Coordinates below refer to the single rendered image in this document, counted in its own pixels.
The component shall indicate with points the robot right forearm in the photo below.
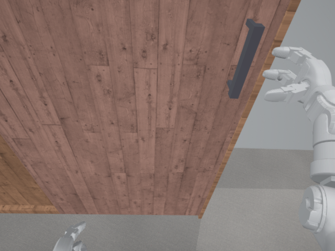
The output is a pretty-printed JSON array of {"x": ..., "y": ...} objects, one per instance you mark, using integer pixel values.
[{"x": 320, "y": 110}]

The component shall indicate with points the right robot upper arm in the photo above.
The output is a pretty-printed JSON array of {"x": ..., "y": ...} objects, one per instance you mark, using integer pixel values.
[{"x": 317, "y": 213}]

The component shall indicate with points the wardrobe door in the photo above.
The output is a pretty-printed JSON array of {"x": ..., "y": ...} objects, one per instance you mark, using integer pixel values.
[
  {"x": 122, "y": 106},
  {"x": 17, "y": 186}
]

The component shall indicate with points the left robot hand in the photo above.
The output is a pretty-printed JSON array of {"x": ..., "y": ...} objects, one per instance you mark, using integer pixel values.
[{"x": 66, "y": 243}]

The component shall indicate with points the handle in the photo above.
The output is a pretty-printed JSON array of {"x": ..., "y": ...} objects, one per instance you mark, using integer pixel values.
[{"x": 249, "y": 49}]

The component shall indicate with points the right robot hand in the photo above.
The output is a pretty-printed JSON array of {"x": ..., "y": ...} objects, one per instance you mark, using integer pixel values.
[{"x": 313, "y": 73}]

